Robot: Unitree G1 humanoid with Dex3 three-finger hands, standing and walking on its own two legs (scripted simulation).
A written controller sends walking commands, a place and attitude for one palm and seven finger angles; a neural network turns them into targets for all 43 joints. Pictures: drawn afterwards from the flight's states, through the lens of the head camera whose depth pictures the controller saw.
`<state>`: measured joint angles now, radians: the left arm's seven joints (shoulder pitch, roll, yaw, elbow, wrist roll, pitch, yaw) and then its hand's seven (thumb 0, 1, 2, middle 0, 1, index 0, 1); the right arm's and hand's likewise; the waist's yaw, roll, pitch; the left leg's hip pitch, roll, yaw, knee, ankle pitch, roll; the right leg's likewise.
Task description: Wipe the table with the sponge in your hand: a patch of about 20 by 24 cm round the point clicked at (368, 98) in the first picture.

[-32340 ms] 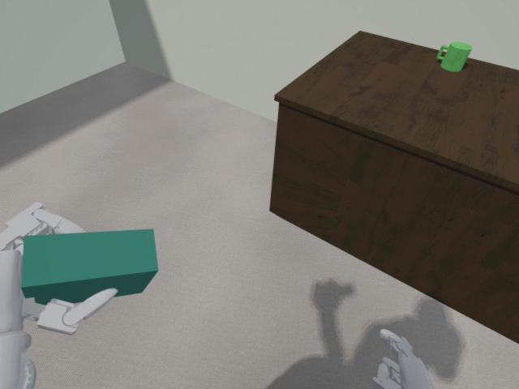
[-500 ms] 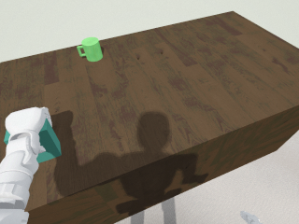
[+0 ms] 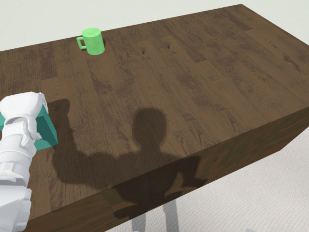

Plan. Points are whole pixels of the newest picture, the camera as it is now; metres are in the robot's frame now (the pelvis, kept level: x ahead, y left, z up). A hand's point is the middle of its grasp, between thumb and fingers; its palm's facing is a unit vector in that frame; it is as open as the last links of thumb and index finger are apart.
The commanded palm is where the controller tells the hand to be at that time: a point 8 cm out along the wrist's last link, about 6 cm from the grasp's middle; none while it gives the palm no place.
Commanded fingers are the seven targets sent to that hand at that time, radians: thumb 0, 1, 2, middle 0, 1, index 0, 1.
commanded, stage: wipe forward along the first lane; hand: left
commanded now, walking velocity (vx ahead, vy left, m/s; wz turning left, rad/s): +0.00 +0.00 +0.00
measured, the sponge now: (34, 134) +0.37 +0.38 +0.00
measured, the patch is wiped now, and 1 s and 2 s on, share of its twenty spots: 0.30 0.45 0.50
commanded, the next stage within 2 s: slide across to the middle lane in 0.28 s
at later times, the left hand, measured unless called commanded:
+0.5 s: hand (33, 106) +0.43 +0.38 +0.05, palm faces -0.15 +0.05 -0.99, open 9.7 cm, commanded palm +0.42 +0.34 +0.09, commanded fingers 0.00 0.10 1.30 -1.20 -1.60 -1.20 -1.60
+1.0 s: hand (56, 99) +0.46 +0.32 +0.05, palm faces -0.11 +0.03 -0.99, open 9.7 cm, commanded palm +0.44 +0.29 +0.10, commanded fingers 0.00 0.10 1.30 -1.20 -1.60 -1.20 -1.60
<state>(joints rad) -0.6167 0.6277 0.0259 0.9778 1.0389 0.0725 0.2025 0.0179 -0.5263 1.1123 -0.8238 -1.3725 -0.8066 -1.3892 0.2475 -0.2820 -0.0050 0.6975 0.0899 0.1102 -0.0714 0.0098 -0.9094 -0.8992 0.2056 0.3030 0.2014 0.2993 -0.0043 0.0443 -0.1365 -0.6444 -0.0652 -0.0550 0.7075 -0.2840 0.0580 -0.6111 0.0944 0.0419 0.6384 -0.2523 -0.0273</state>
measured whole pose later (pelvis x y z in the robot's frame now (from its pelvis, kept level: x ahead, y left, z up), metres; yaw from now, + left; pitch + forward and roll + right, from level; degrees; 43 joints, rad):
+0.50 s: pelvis +0.02 +0.01 +0.00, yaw +0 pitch +16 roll -3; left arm -0.76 0.67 -0.01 1.07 1.06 0.08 0.18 0.02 -0.53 1.12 -0.82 -1.37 -0.81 -1.40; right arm 0.30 -0.27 -0.01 0.71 0.07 0.13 -0.05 0.01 -0.91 -0.90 0.21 0.30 0.20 0.30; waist -0.03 0.04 -0.14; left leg -0.70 -0.07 -0.06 0.73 -0.31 0.07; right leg -0.65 0.09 0.04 0.63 -0.27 -0.01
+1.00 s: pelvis +0.04 +0.01 +0.01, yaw +1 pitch +14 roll -2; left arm -0.76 0.51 -0.10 1.04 1.04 0.20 0.23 0.01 -0.51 1.12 -0.78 -1.42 -0.77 -1.44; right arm 0.20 -0.25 -0.01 0.73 0.07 0.14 -0.03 0.01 -0.91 -0.90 0.21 0.30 0.20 0.30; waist -0.02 0.04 -0.13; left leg -0.56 -0.08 -0.06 0.63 -0.30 0.07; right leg -0.52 0.08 0.04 0.54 -0.26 -0.02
